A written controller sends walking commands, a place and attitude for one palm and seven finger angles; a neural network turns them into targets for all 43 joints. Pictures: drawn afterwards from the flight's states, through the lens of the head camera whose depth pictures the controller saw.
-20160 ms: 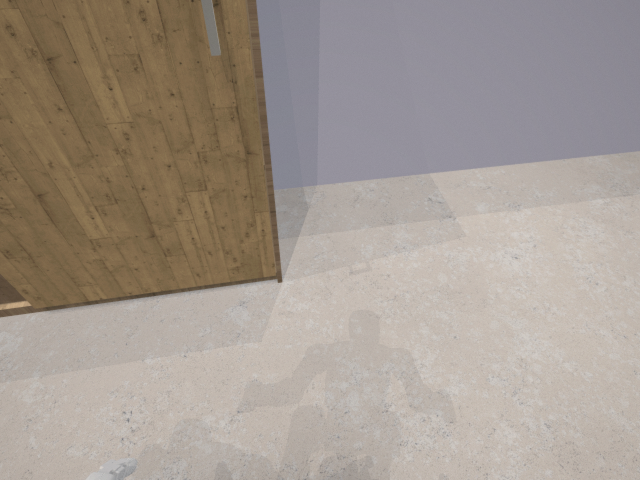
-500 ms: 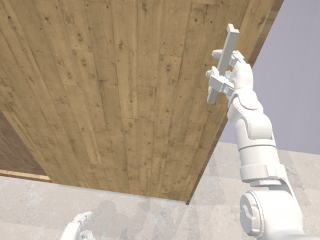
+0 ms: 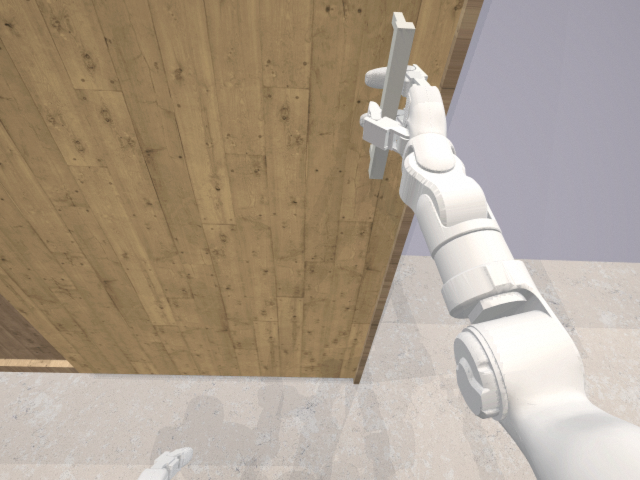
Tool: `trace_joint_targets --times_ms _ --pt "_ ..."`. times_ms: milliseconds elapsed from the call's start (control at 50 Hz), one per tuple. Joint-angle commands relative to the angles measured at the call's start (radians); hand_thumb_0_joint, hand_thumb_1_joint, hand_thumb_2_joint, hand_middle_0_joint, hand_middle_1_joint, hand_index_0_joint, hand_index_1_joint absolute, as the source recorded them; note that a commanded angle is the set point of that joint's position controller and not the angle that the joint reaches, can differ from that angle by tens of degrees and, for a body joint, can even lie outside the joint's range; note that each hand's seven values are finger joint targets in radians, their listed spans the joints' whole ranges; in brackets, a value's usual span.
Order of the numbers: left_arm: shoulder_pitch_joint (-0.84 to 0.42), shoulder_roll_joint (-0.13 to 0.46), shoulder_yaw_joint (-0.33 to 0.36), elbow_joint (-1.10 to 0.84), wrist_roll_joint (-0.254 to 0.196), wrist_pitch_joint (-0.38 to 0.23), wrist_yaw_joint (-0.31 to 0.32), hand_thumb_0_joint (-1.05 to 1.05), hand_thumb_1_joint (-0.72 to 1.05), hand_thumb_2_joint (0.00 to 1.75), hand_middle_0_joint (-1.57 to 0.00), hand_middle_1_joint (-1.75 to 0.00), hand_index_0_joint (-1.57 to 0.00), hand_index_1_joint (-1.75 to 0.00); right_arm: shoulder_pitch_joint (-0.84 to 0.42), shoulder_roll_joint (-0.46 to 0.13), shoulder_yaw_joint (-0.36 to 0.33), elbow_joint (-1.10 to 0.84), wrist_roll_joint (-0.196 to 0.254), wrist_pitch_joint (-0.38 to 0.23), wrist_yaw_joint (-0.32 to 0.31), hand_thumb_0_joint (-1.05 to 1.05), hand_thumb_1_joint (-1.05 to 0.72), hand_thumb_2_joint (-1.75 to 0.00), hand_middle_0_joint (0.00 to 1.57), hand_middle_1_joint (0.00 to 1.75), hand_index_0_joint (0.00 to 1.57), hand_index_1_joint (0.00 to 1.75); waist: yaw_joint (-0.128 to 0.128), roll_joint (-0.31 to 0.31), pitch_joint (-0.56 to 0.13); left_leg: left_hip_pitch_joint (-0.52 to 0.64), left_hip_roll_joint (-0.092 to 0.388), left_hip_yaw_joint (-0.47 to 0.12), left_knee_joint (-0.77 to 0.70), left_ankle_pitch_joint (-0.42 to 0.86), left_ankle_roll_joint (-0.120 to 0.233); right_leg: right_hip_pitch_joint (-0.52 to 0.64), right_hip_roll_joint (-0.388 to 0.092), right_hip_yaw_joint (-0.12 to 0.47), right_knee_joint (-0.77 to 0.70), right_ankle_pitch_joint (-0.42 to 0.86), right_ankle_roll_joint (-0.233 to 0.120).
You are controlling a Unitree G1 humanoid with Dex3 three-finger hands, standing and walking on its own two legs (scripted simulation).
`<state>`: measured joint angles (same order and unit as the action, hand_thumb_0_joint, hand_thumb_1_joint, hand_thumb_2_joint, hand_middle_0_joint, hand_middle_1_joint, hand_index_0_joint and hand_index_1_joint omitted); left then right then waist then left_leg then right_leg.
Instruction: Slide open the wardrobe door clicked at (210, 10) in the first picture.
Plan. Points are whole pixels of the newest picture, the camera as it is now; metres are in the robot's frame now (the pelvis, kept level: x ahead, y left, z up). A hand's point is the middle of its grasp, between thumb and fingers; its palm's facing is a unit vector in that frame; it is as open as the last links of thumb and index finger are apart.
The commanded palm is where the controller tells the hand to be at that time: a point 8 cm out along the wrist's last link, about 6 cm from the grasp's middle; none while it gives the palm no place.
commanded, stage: tug the door sideways, standing still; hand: right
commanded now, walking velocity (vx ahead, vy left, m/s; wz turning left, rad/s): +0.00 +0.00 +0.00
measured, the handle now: (386, 103) +0.52 -0.04 +0.23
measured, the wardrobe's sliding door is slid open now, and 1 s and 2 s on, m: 0.00 0.00 0.15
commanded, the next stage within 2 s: step sideways, sliding the door along in 0.38 s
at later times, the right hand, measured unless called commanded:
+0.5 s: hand (369, 126) +0.46 -0.02 +0.23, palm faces -0.03 +1.00 -0.06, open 5.9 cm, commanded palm +0.44 -0.06 +0.24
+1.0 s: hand (362, 126) +0.47 -0.01 +0.22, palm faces +0.10 +0.99 -0.04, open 6.0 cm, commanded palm +0.45 +0.00 +0.23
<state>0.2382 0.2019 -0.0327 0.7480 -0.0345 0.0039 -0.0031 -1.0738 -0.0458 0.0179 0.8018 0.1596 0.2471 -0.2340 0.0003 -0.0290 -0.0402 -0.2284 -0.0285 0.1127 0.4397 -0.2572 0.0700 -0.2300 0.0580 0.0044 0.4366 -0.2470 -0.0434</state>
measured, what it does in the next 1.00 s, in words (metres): steps to the left: left foot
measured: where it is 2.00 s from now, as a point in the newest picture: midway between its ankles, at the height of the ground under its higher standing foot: outside the picture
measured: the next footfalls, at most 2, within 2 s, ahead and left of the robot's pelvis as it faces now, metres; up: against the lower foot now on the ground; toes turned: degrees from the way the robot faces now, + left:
left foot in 0.96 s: +0.08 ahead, +0.26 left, +0.00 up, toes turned +6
left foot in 1.28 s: +0.13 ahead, +0.33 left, +0.00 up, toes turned -3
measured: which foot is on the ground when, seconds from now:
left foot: down 0.00-0.62, up 0.64-0.94, down 0.96-1.00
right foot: down 0.00-1.00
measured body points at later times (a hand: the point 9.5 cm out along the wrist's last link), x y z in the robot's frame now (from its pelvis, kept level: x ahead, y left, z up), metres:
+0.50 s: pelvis -0.01 -0.01 +0.00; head +0.00 +0.00 +0.45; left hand +0.07 +0.22 -0.14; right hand +0.45 -0.07 +0.24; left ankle -0.02 +0.07 -0.74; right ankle -0.02 -0.09 -0.74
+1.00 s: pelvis +0.01 +0.11 -0.02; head +0.08 +0.11 +0.42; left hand +0.15 +0.34 -0.14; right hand +0.46 -0.06 +0.22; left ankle +0.04 +0.25 -0.74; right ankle -0.02 -0.08 -0.73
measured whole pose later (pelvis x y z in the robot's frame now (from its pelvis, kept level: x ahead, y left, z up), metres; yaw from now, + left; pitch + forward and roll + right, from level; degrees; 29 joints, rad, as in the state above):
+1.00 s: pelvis +0.01 +0.11 -0.02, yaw +1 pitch -2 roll +3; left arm 0.19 0.19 0.00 0.72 -0.06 -0.10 0.05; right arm -0.99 -0.22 -0.04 0.57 0.12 -0.09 -0.12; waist -0.07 -0.04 0.20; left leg -0.31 0.03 0.10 0.63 -0.26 -0.02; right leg -0.28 -0.18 0.07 0.73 -0.38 0.07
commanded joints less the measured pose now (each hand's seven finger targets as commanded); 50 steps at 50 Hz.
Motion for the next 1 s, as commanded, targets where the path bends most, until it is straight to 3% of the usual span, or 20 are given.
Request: trace_joint_targets --times_ms 0,360,440,460,480,500,520,540,580,620,640,680,720,780,840,880,920,940,960,980 --pt "-0.03 0.117 0.04 -0.091 0.003 -0.076 -0.003 0.0 0.9 0.9 -0.2 -0.3 -0.2 -0.3 -0.705 0.21 0.167 -0.215 0.015 -0.11 0.086 0.0 -0.9 -0.9 0.45 1.4 0.45 1.4 0.108 0.057 -0.376 -0.049 0.01 -0.087 -0.004 0.388 -0.025 0.284 -0.061 0.092 0.033 0.432 0.032" --pt "0.036 0.133 0.045 -0.041 0.009 -0.161 -0.017 0.0 0.9 0.9 -0.2 -0.3 -0.2 -0.3 -0.794 0.209 0.149 -0.121 0.029 -0.214 0.079 0.0 -0.9 -0.9 0.45 1.4 0.45 1.4 0.12 0.031 -0.394 -0.114 0.004 -0.086 0.021 0.31 -0.024 0.268 -0.067 0.104 0.048 0.391 0.056" --pt "0.039 0.135 0.045 -0.04 0.006 -0.162 -0.017 0.0 0.9 0.9 -0.2 -0.3 -0.2 -0.3 -0.774 0.213 0.148 -0.097 0.032 -0.214 0.082 0.0 -0.9 -0.9 0.45 1.4 0.45 1.4 0.123 0.061 -0.369 -0.118 0.004 -0.083 0.02 0.296 -0.027 0.25 -0.069 0.103 0.043 0.367 0.056" --pt "0.034 0.138 0.045 -0.048 0.007 -0.169 -0.016 0.0 0.9 0.9 -0.2 -0.3 -0.2 -0.3 -0.841 0.185 0.134 -0.173 0.032 -0.225 0.078 0.0 -0.9 -0.9 0.45 1.4 0.45 1.4 0.119 0.042 -0.417 -0.101 0.006 -0.087 0.024 0.313 -0.025 0.264 -0.065 0.102 0.047 0.379 0.056" --pt "0.038 0.183 0.074 -0.064 -0.001 -0.154 0.026 0.0 0.9 0.9 -0.2 -0.3 -0.2 -0.3 -0.781 -0.349 -0.124 -0.261 -0.069 -0.347 0.092 0.0 -0.9 -0.9 0.45 1.4 0.45 1.4 0.056 0.11 -0.382 -0.068 0.055 -0.133 0.019 0.185 -0.074 0.14 -0.142 0.089 0.056 0.279 -0.015" --pt "0.02 0.16 0.066 -0.066 0.001 -0.142 0.045 0.0 0.9 0.9 -0.2 -0.3 -0.2 -0.3 -0.703 -0.257 -0.066 -0.182 -0.079 -0.384 0.111 0.0 -0.9 -0.9 0.45 1.4 0.45 1.4 0.065 0.117 -0.35 -0.024 0.066 -0.135 0.023 0.172 -0.075 0.103 -0.139 0.069 0.041 0.195 -0.027" --pt "0.023 0.161 0.066 -0.072 -0.006 -0.14 0.054 0.0 0.9 0.9 -0.2 -0.3 -0.2 -0.3 -0.662 -0.254 -0.068 -0.167 -0.071 -0.406 0.117 0.0 -0.9 -0.9 0.45 1.4 0.45 1.4 0.056 0.092 -0.327 -0.024 0.068 -0.127 0.037 0.151 -0.068 0.105 -0.153 0.081 0.023 0.157 -0.032" --pt "0.005 0.146 0.06 -0.087 -0.003 -0.148 0.06 0.0 0.9 0.9 -0.2 -0.3 -0.2 -0.3 -0.651 -0.169 -0.015 -0.209 -0.063 -0.419 0.137 0.0 -0.9 -0.9 0.45 1.4 0.45 1.4 0.064 0.044 -0.319 -0.049 0.059 -0.113 0.087 0.155 -0.069 0.146 -0.188 0.118 0.013 0.187 -0.034" --pt "-0.022 0.137 0.067 -0.108 0.001 -0.15 0.076 0.0 0.9 0.9 -0.2 -0.3 -0.2 -0.3 -0.647 -0.161 -0.002 -0.262 -0.045 -0.438 0.166 0.0 -0.9 -0.9 0.45 1.4 0.45 1.4 0.067 -0.047 -0.308 -0.157 0.031 -0.121 0.243 0.048 -0.07 0.242 -0.319 0.286 -0.013 0.251 -0.089" --pt "-0.017 0.127 0.073 -0.114 0.008 -0.155 0.081 0.0 0.9 0.9 -0.2 -0.3 -0.2 -0.3 -0.689 -0.199 -0.016 -0.346 -0.039 -0.449 0.178 0.0 -0.9 -0.9 0.45 1.4 0.45 1.4 0.073 -0.057 -0.311 -0.374 0.024 -0.164 0.449 -0.196 -0.062 0.449 -0.447 0.466 -0.037 0.469 -0.169" --pt "-0.034 0.121 0.072 -0.105 0.013 -0.154 0.075 0.0 0.9 0.9 -0.2 -0.3 -0.2 -0.3 -0.699 -0.196 -0.014 -0.34 -0.041 -0.443 0.182 0.0 -0.9 -0.9 0.45 1.4 0.45 1.4 0.073 -0.029 -0.287 -0.431 0.036 -0.201 0.526 -0.256 -0.056 0.475 -0.484 0.498 -0.051 0.518 -0.187" --pt "-0.061 0.129 0.075 -0.108 0.009 -0.144 0.073 0.0 0.9 0.9 -0.2 -0.3 -0.2 -0.3 -0.676 -0.213 -0.035 -0.365 -0.043 -0.439 0.186 0.0 -0.9 -0.9 0.45 1.4 0.45 1.4 0.056 0.023 -0.254 -0.432 0.075 -0.232 0.539 -0.223 -0.044 0.454 -0.509 0.442 -0.031 0.488 -0.203" --pt "-0.067 0.128 0.072 -0.122 0.003 -0.136 0.075 0.0 0.9 0.9 -0.2 -0.3 -0.2 -0.3 -0.681 -0.171 -0.003 -0.411 -0.045 -0.442 0.193 0.0 -0.9 -0.9 0.45 1.4 0.45 1.4 0.055 0.001 -0.27 -0.361 0.083 -0.197 0.432 -0.198 -0.042 0.431 -0.472 0.343 0.007 0.471 -0.184" --pt "-0.062 0.128 0.075 -0.129 -0.006 -0.139 0.074 0.0 0.9 0.9 -0.2 -0.3 -0.2 -0.3 -0.695 -0.096 0.059 -0.442 -0.056 -0.446 0.206 0.0 -0.9 -0.9 0.45 1.4 0.45 1.4 0.064 -0.105 -0.275 -0.222 0.069 -0.105 0.287 -0.119 -0.051 0.364 -0.414 0.192 0.024 0.415 -0.142" --pt "-0.064 0.125 0.077 -0.147 -0.011 -0.158 0.069 0.0 0.9 0.9 -0.2 -0.3 -0.2 -0.3 -0.694 -0.02 0.137 -0.511 -0.064 -0.461 0.224 0.0 -0.9 -0.9 0.45 1.4 0.45 1.4 0.076 -0.204 -0.283 -0.125 0.042 -0.03 0.2 -0.027 -0.062 0.325 -0.36 0.09 0.084 0.486 -0.095" --pt "-0.09 0.119 0.076 -0.166 -0.014 -0.166 0.063 0.0 0.9 0.9 -0.2 -0.3 -0.2 -0.3 -0.664 0.019 0.179 -0.56 -0.068 -0.469 0.231 0.0 -0.9 -0.9 0.45 1.4 0.45 1.4 0.065 -0.199 -0.289 -0.021 0.037 -0.005 0.135 0.057 -0.063 0.257 -0.334 0.042 0.155 0.498 -0.067" --pt "-0.126 0.121 0.078 -0.177 -0.028 -0.164 0.064 0.0 0.9 0.9 -0.2 -0.3 -0.2 -0.3 -0.614 -0.01 0.171 -0.609 -0.08 -0.462 0.224 0.0 -0.9 -0.9 0.45 1.4 0.45 1.4 0.045 -0.099 -0.309 0.145 0.093 -0.042 0.08 0.3 -0.044 0.108 -0.244 -0.045 0.27 0.367 -0.012" --pt "-0.134 0.105 0.077 -0.173 -0.032 -0.157 0.067 0.0 0.9 0.9 -0.2 -0.3 -0.2 -0.3 -0.584 -0.067 0.144 -0.628 -0.088 -0.457 0.212 0.0 -0.9 -0.9 0.45 1.4 0.45 1.4 0.036 0.028 -0.33 0.209 0.2 -0.14 0.064 0.487 -0.01 0.015 -0.191 -0.076 0.363 0.285 0.023" --pt "-0.152 0.089 0.078 -0.167 -0.029 -0.151 0.072 0.0 0.9 0.9 -0.2 -0.3 -0.2 -0.3 -0.572 -0.112 0.122 -0.644 -0.098 -0.451 0.202 0.0 -0.9 -0.9 0.45 1.4 0.45 1.4 0.029 0.101 -0.323 0.248 0.273 -0.194 0.087 0.685 0.023 -0.067 -0.132 -0.089 0.413 0.108 0.054" --pt "-0.159 0.099 0.085 -0.158 -0.034 -0.14 0.076 0.0 0.9 0.9 -0.2 -0.3 -0.2 -0.3 -0.549 -0.156 0.097 -0.674 -0.104 -0.441 0.198 0.0 -0.9 -0.9 0.45 1.4 0.45 1.4 0.018 0.186 -0.332 0.333 0.294 -0.219 0.117 0.815 0.055 -0.152 -0.101 -0.068 0.448 -0.093 0.07"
